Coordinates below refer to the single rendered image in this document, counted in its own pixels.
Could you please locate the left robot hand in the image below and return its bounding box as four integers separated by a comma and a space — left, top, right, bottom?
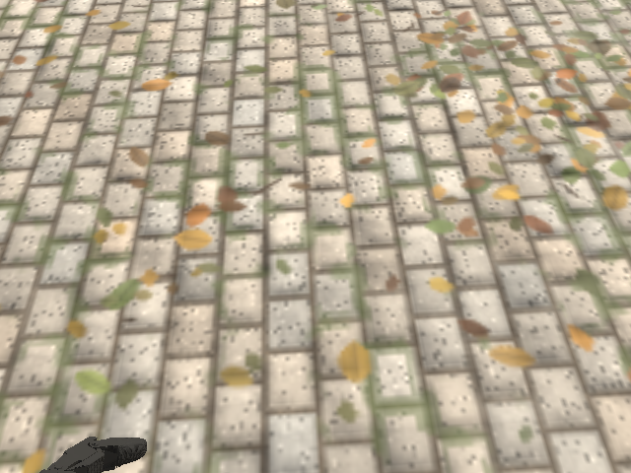
39, 437, 147, 473

